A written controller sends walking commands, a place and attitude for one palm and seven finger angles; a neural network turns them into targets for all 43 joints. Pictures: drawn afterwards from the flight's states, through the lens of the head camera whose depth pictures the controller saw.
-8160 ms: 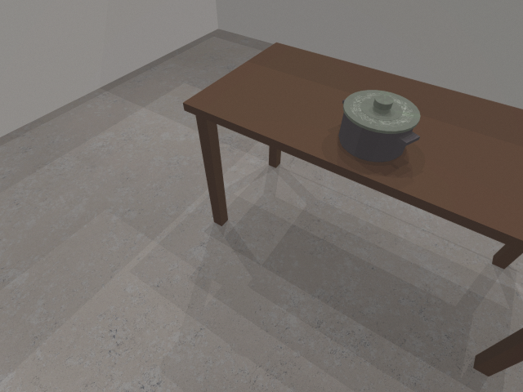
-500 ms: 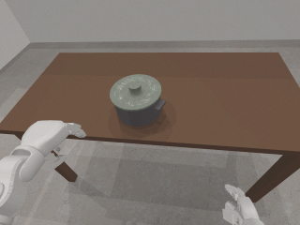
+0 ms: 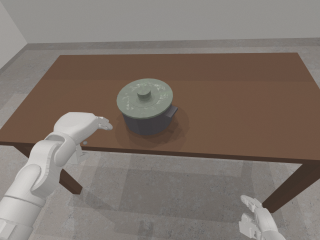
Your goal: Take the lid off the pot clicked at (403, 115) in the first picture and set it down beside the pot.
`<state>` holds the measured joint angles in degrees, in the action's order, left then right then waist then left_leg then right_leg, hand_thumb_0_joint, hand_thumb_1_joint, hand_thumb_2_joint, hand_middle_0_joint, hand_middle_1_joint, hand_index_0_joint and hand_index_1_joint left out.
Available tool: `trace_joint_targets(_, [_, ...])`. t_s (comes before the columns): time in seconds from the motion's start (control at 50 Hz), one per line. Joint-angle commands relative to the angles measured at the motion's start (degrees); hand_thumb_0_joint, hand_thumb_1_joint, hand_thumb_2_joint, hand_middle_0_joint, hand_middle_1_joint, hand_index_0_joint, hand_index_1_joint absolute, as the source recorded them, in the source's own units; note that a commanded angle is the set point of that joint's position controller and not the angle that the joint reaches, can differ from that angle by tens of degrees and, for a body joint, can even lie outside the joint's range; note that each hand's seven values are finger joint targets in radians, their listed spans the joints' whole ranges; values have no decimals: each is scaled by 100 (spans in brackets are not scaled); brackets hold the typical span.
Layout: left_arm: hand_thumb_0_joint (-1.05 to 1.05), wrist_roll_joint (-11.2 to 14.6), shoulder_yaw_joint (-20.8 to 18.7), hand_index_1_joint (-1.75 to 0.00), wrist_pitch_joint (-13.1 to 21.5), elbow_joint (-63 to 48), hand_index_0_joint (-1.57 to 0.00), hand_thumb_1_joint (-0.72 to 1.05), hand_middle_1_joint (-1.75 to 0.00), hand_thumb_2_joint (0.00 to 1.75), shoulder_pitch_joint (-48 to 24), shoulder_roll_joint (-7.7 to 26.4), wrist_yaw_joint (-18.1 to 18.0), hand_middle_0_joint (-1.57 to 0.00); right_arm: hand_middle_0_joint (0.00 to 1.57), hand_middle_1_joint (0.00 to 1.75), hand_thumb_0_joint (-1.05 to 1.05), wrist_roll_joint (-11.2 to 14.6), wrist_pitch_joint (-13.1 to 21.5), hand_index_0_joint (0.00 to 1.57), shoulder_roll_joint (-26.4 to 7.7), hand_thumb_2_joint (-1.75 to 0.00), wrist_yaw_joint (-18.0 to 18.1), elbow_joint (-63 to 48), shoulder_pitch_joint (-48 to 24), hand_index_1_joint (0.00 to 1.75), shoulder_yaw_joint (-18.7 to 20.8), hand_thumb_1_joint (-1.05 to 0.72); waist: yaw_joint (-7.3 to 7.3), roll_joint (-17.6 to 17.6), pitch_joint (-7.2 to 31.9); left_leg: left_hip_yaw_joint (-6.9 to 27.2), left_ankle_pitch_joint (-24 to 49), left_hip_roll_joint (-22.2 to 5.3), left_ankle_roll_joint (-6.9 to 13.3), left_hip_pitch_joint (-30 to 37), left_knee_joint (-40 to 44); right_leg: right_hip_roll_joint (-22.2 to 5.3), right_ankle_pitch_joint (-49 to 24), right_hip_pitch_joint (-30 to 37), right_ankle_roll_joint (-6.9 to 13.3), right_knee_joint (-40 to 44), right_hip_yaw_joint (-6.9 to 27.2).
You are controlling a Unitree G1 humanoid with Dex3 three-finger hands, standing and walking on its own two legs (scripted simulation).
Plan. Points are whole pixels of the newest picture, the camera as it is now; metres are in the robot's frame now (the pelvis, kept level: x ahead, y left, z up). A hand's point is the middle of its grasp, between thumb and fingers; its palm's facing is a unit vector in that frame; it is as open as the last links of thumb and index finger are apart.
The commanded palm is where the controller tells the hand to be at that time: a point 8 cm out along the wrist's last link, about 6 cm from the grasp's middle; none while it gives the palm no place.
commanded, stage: move the open hand above the knob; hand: left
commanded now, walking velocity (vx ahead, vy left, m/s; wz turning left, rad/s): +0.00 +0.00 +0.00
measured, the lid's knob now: (143, 92) +0.57 +0.12 +0.02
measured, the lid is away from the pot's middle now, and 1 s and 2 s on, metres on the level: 0.00 0.00 0.00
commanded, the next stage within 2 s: none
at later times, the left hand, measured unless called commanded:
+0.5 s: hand (107, 127) +0.37 +0.18 +0.07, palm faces -0.37 -0.03 -0.93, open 10.2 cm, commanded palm +0.38 +0.20 +0.15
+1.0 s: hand (122, 99) +0.46 +0.16 +0.09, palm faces -0.32 -0.04 -0.95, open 10.2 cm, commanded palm +0.47 +0.16 +0.15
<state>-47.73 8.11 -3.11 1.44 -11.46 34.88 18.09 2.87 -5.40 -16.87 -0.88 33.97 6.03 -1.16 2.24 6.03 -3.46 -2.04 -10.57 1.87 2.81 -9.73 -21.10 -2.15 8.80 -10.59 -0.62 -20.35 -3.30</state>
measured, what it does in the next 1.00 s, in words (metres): stands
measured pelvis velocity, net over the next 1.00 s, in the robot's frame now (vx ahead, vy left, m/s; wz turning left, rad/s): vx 0.02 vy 0.00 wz -0.01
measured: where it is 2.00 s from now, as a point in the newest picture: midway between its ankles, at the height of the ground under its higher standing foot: outside the picture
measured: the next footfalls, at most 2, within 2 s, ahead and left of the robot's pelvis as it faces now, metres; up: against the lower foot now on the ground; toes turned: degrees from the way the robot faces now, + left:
none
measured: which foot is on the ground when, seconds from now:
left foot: down 0.00-1.00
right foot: down 0.00-1.00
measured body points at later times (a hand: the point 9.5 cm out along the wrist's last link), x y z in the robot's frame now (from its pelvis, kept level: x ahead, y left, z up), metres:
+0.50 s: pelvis +0.02 -0.01 +0.00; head +0.05 -0.05 +0.45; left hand +0.39 +0.18 +0.12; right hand +0.18 -0.25 -0.12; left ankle +0.01 +0.09 -0.75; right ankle +0.02 -0.13 -0.75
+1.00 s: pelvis +0.02 +0.00 +0.00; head +0.07 -0.03 +0.44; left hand +0.47 +0.16 +0.14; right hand +0.14 -0.25 -0.13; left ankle +0.01 +0.09 -0.75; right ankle +0.02 -0.13 -0.75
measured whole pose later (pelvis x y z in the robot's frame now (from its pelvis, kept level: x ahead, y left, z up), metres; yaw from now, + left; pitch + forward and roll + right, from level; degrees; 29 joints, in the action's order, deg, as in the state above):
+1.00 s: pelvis +0.02 +0.00 +0.00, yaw -1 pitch +5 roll +0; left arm -49.9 15.0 -10.4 36.7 -44.7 25.8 16.3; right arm 4.6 -8.1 -16.6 -2.2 36.1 11.3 -0.7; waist -2.5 4.4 -0.2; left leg -2.6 -12.6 1.6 2.5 -14.9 -22.5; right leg -1.9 10.9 -16.4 -0.5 -22.6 -2.5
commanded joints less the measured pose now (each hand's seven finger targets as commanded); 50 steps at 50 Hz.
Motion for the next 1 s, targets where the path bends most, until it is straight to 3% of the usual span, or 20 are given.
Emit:
trace_joint_targets(0.0, [0,212,-904,-8,-259,-301,-80,-25,-8,129,-1595,806,-252,-80,20,30,0,31,170,20,-618,-90,-62,-869,-481,30,232,-90,-48,-477,1473,362,1310,-30,14,460,313,399,-657,424,267,136,68])
trace_joint_targets(0.04, [0,242,-320,-8,-441,-98,-80,-25,-8,129,-1086,140,-75,-80,20,30,0,90,139,20,-639,-90,-215,-965,-497,30,258,-90,-105,-497,1350,285,1359,-25,-14,390,293,404,-741,340,260,121,38])
trace_joint_targets(0.08, [0,99,-91,-8,-542,-372,-80,-25,-8,129,-1521,155,21,-80,20,30,0,97,80,20,-677,-90,-259,-1038,-575,30,291,-90,-161,-511,1401,239,1208,-7,-4,374,256,401,-714,326,243,109,52])
trace_joint_targets(0.18, [0,-253,-1531,-8,-292,-980,-80,-25,-8,129,-3565,2120,-130,-80,20,30,0,-8,174,20,-626,-90,-51,-989,-553,30,187,-90,-72,-314,2409,349,1634,-16,96,626,99,359,-1094,943,278,-45,239])
trace_joint_targets(0.22, [0,-175,-1634,-8,-230,-654,-80,-25,-8,129,-3419,2036,-242,-80,20,30,0,-4,197,20,-578,-90,5,-961,-471,30,163,-90,-66,-247,2402,329,1738,-26,105,620,104,385,-1192,950,291,-40,273])
trace_joint_targets(0.28, [0,91,-882,-8,-368,491,-80,-25,-8,129,-2437,862,-278,-80,20,30,0,73,105,20,-605,-90,-96,-831,-280,30,203,-90,-95,-462,1650,228,1600,3,36,307,171,368,-1151,588,264,25,128])
trace_joint_targets(0.32, [0,115,-542,-8,-513,795,-80,-25,-8,129,-1643,341,-188,-80,20,30,0,142,108,20,-639,-90,-222,-967,-370,30,250,-90,-66,-587,1535,162,1599,21,18,209,85,389,-1237,506,272,-35,148])
trace_joint_targets(0.38, [0,-12,100,-8,-668,187,-80,-25,-8,129,-2652,145,-15,-80,20,30,0,165,-41,20,-703,-90,-284,-1003,-466,30,285,-90,-273,-452,1655,130,1355,46,11,263,74,359,-1160,422,237,-15,124])
trace_joint_targets(0.46, [0,-187,-1119,-8,-429,-762,-80,-25,-8,129,-4541,1896,-118,-80,20,30,0,48,130,20,-664,-90,-36,-955,-376,30,271,-90,-275,-315,2772,280,1683,31,154,720,-90,341,-1523,955,239,-110,338])
trace_joint_targets(0.48, [0,-147,-1261,-8,-343,-514,-80,-25,-8,129,-4586,1970,-171,-80,20,30,0,28,163,20,-628,-90,25,-870,-275,30,223,-90,-269,-356,2840,308,1813,31,150,673,-78,343,-1645,1054,247,-160,326])
trace_joint_targets(0.52, [0,-109,-1300,-8,-333,272,-80,-25,-8,129,-4254,1768,-268,-80,20,30,0,50,125,20,-641,-90,66,-724,-107,30,216,-90,-288,-545,2447,240,1728,23,149,517,0,377,-1586,890,243,-63,276])
trace_joint_targets(0.58, [0,3,-524,-8,-489,1597,-80,-25,-8,129,-3472,675,-301,-80,20,30,0,151,6,20,-664,-90,-50,-573,12,30,222,-90,-269,-766,1554,152,1438,37,48,66,106,356,-1306,443,226,-42,125])
trace_joint_targets(0.62, [0,-42,-267,-8,-598,1648,-80,-25,-8,129,-3051,314,-243,-80,20,30,0,193,-9,20,-692,-90,-178,-740,-120,30,265,-90,-195,-604,1724,121,1503,47,23,111,47,356,-1337,436,264,-112,136])
trace_joint_targets(0.66, [0,-99,395,-8,-677,998,-80,-25,-8,129,-3793,-123,-143,-80,20,30,0,172,-92,20,-662,-90,-246,-847,-239,30,294,-90,-316,-226,2132,161,1683,74,24,400,-48,331,-1444,399,275,-172,129])
trace_joint_targets(0.7, [0,-197,250,-8,-727,553,-80,-25,-8,129,-4708,237,-124,-80,20,30,0,141,-131,20,-680,-90,-218,-864,-218,30,333,-90,-422,-264,2454,251,1741,60,59,608,-113,369,-1491,418,266,-178,148])
trace_joint_targets(0.76, [0,-261,-646,-8,-648,929,-80,-25,-8,129,-5593,1371,-204,-80,20,30,0,110,-63,20,-715,-90,-13,-695,55,30,276,-90,-478,-714,2651,256,1610,52,145,509,-96,387,-1600,722,240,-158,249])
trace_joint_targets(0.82, [0,-205,-635,-8,-558,1585,-80,-25,-8,129,-5666,1178,-314,-80,20,30,0,113,-22,20,-679,-90,57,-527,222,30,242,-90,-458,-751,2459,218,1519,44,137,336,-7,372,-1525,611,249,-137,248])
trace_joint_targets(0.88, [0,-185,157,-8,-647,2524,-80,-25,-8,129,-5426,110,-368,-80,20,30,0,148,-77,20,-652,-90,-36,-355,360,30,268,-90,-501,-562,2057,211,1517,34,47,257,9,376,-1312,140,272,-204,104])
trace_joint_targets(0.92, [0,-264,229,-8,-731,2931,-80,-25,-8,129,-5078,-83,-355,-80,20,30,0,157,-92,20,-686,-90,-117,-423,342,30,287,-90,-459,-513,2078,190,1559,48,27,226,-46,394,-1288,59,292,-220,91])
trace_joint_targets(0.98, [0,-348,431,-8,-766,2817,-80,-25,-8,129,-6045,-138,-310,-80,20,30,0,129,-153,20,-706,-90,-121,-383,438,30,336,-90,-596,-589,2352,208,1404,49,37,285,-94,387,-1264,38,275,-271,106])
